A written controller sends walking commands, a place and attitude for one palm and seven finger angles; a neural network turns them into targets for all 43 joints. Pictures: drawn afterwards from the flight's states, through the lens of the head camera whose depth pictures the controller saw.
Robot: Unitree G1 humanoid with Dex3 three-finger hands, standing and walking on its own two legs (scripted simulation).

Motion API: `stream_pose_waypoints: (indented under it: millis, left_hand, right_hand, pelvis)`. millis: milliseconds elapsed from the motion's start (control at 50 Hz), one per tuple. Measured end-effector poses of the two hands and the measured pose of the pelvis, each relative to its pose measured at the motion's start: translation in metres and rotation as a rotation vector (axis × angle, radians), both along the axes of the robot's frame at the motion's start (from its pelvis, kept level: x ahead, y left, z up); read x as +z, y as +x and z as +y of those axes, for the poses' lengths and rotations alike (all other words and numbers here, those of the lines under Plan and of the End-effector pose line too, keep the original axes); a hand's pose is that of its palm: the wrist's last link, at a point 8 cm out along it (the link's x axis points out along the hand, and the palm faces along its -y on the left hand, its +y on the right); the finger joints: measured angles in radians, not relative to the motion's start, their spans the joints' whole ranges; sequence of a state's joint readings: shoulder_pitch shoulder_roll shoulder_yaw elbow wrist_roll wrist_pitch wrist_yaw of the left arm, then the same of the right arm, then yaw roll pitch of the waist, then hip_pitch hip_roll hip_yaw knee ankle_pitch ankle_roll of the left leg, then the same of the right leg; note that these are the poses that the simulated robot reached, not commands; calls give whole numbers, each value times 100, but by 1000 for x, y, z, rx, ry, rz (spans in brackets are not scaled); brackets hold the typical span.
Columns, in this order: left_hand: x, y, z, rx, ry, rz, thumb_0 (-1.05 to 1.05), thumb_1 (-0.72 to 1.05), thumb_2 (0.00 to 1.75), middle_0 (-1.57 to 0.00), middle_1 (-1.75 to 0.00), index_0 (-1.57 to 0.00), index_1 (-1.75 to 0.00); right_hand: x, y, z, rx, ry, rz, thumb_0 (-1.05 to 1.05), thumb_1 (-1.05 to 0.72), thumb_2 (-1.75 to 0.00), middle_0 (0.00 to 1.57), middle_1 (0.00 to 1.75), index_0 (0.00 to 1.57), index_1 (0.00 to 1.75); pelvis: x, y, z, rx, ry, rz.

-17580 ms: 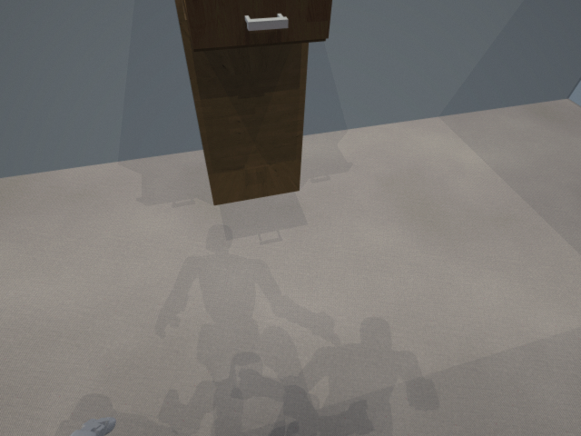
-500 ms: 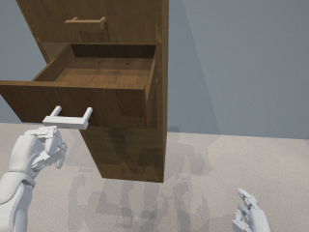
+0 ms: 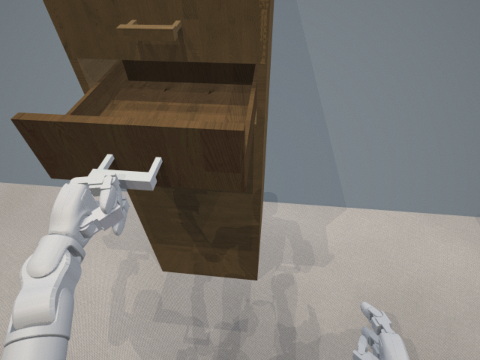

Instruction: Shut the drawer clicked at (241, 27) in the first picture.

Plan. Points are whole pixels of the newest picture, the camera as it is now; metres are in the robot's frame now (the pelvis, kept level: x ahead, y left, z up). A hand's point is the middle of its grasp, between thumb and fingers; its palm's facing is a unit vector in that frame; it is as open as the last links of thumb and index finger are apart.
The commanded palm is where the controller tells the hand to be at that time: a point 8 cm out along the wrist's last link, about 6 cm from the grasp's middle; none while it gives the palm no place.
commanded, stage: push the drawer shut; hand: left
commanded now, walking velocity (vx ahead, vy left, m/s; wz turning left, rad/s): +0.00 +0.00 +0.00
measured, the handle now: (127, 170) +0.37 +0.23 +0.14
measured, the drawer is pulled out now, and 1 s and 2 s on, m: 0.23 0.12 0.00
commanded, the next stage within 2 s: none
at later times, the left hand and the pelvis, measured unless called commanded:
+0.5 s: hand (134, 182) +0.34 +0.21 +0.14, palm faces +0.06 -1.00 -0.04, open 3.4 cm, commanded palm +0.33 +0.25 +0.15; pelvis -0.01 -0.01 +0.00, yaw +0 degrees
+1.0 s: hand (146, 158) +0.40 +0.21 +0.14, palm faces +0.04 -1.00 -0.02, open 3.4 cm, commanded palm +0.39 +0.26 +0.15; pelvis -0.01 -0.02 +0.00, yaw +0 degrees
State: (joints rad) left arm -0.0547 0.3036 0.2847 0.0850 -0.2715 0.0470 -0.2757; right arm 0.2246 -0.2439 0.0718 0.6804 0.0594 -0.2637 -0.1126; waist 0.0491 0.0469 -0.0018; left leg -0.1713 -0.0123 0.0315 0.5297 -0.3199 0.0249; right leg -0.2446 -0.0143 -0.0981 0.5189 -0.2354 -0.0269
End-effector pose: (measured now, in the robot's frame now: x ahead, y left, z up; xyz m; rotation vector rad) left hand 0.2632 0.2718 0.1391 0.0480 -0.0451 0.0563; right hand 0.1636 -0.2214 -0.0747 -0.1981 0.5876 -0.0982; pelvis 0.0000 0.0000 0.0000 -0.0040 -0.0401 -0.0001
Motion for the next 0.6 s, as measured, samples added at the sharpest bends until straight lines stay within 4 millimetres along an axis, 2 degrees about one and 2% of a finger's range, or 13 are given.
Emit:
stream_pose_waypoints:
  millis: [220,600]
  left_hand:
    - [2,22,-1,-2,-2,10,4,88,96,-141,-160,-140,-160]
    - [4,67,-8,7,-11,33,5,93,98,-141,-160,-140,-160]
  right_hand:
    - [0,1,0,-1,-7,15,1,-90,-90,20,30,20,30]
    - [-13,-25,-32,-54,-28,118,1,-90,-90,20,30,20,30]
  pelvis:
    - [1,-4,-2,4,3,3]
    - [0,-4,-14,1,7,37]
